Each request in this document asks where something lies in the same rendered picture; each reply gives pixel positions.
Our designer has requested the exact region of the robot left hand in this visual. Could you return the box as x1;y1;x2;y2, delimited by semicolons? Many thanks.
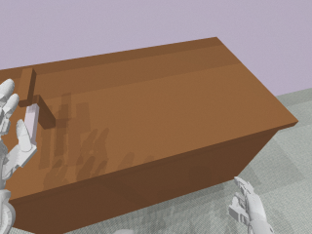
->
0;78;37;190

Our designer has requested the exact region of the tap lever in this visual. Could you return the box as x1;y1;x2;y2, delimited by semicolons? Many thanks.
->
19;103;40;145

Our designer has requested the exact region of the robot right hand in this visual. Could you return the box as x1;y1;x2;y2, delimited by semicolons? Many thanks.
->
228;176;267;226

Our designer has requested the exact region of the robot left forearm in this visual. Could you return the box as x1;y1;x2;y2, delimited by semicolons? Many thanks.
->
0;189;16;234

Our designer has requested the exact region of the counter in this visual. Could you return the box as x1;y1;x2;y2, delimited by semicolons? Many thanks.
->
0;37;298;234

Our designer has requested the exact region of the robot right forearm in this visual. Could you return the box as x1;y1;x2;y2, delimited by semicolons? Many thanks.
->
248;219;274;234

